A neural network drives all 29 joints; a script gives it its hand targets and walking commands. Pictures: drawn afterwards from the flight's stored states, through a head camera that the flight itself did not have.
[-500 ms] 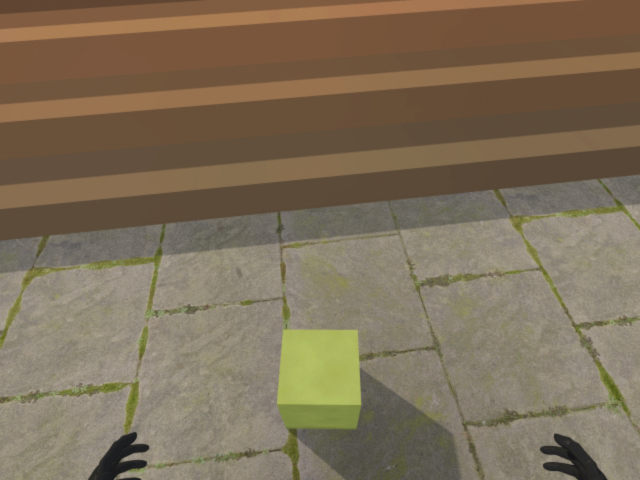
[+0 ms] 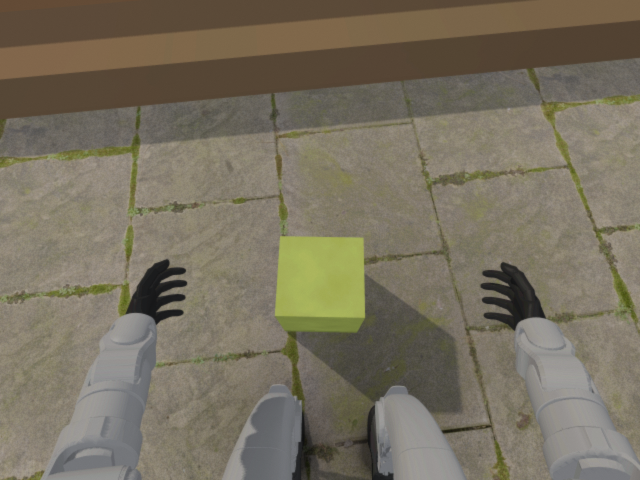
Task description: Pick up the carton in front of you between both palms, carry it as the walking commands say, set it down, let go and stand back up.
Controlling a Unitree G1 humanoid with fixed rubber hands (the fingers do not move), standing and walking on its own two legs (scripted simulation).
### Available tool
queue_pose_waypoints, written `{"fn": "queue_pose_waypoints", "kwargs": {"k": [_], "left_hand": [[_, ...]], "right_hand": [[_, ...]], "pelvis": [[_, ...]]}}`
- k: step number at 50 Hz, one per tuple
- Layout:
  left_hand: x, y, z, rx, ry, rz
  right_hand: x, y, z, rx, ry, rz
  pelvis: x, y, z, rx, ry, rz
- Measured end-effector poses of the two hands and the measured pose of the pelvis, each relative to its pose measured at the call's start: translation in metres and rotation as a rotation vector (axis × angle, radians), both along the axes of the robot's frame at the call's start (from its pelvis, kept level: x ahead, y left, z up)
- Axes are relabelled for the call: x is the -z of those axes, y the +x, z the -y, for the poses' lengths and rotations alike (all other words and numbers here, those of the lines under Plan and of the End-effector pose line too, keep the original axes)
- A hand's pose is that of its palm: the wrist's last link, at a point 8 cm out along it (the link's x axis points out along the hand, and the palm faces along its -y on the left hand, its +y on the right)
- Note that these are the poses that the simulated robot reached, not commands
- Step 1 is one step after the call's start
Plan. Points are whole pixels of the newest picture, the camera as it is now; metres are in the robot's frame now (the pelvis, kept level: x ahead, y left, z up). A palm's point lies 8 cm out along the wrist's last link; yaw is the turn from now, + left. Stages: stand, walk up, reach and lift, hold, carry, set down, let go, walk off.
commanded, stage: reach and lift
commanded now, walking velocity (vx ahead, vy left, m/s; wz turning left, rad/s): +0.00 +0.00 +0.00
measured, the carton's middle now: (321, 288) +0.46 +0.03 -0.59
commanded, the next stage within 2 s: none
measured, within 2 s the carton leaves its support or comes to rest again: neither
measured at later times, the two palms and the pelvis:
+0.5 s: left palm (204, 217) +0.47 +0.22 -0.15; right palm (437, 222) +0.46 -0.16 -0.15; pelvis -0.07 +0.01 -0.07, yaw -1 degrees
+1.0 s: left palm (232, 266) +0.45 +0.23 -0.37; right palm (409, 265) +0.45 -0.16 -0.38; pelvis -0.06 +0.00 -0.22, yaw -1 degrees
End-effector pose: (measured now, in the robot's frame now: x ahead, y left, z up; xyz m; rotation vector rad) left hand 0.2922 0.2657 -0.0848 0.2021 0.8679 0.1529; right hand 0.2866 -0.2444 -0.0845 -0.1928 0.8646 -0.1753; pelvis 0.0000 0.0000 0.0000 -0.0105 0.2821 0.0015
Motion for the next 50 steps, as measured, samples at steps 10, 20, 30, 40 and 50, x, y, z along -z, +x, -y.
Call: {"fn": "queue_pose_waypoints", "kwargs": {"k": [10,20,30,40,50], "left_hand": [[0.031,0.069,0.013,-0.004,-0.065,0.098],[0.049,0.145,0.034,-0.001,-0.126,0.177],[0.085,0.188,0.045,0.004,-0.144,0.227],[0.173,0.176,0.048,-0.032,-0.138,0.186],[0.289,0.16,0.04,-0.054,-0.116,0.194]], "right_hand": [[0.033,0.068,-0.032,0.021,0.056,0.097],[0.053,0.142,-0.066,0.033,0.11,0.174],[0.089,0.184,-0.086,0.024,0.124,0.225],[0.177,0.176,-0.083,0.027,0.123,0.185],[0.291,0.168,-0.081,0.013,0.118,0.188]], "pelvis": [[0.033,-0.044,-0.004,0.003,-0.006,-0.188],[0.059,-0.071,-0.006,0.002,-0.007,-0.339],[0.07,-0.057,-0.007,0.004,-0.013,-0.489],[0.118,-0.039,-0.004,0.003,-0.015,-0.639],[0.218,-0.061,0.004,0.001,-0.016,-0.621]]}}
